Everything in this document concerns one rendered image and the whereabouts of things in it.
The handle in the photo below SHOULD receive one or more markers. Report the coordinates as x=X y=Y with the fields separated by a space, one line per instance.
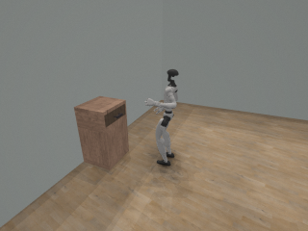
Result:
x=119 y=115

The robot right hand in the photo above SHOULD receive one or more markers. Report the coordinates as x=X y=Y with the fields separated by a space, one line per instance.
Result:
x=160 y=110

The robot left hand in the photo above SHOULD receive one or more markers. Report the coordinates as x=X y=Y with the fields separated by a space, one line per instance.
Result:
x=149 y=102

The robot right foot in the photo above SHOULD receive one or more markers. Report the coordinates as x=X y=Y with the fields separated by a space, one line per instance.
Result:
x=171 y=155

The left robot forearm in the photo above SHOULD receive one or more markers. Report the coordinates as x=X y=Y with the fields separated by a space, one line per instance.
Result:
x=165 y=105

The cabinet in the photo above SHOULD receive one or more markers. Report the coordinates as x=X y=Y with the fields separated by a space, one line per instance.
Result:
x=102 y=146

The left robot upper arm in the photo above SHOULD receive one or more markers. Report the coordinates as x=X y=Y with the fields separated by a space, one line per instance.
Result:
x=170 y=96

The right robot thigh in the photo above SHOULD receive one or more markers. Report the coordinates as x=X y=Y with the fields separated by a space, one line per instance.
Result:
x=166 y=133

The drawer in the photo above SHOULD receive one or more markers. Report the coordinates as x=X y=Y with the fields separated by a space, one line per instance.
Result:
x=110 y=117

